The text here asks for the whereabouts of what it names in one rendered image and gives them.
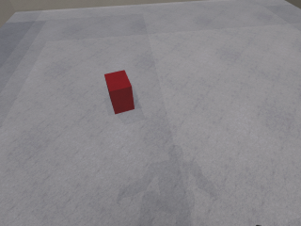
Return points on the carton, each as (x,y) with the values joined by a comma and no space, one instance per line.
(120,91)

